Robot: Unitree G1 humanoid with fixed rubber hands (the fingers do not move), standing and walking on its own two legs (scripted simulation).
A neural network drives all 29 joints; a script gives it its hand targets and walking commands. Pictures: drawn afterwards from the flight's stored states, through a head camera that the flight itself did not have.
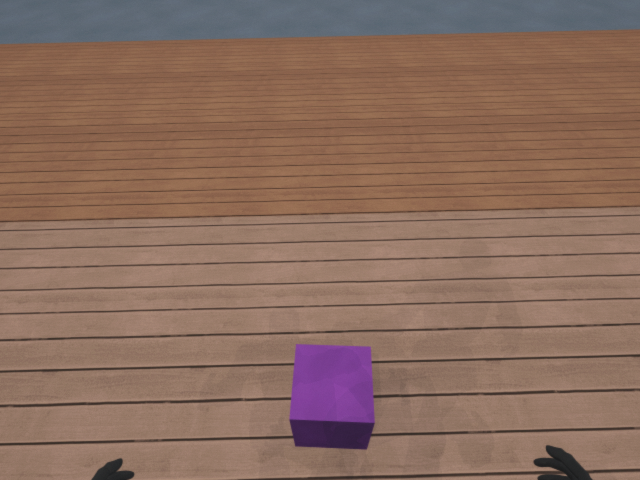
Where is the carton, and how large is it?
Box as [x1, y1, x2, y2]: [289, 344, 374, 449]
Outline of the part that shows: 296,344 289,417 295,445 366,449 374,423 370,347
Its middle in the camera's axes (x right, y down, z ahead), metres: +0.04 +0.47 +1.10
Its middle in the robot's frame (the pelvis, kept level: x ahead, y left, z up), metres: +0.45 -0.02 -0.66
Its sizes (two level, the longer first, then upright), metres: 0.210 0.200 0.250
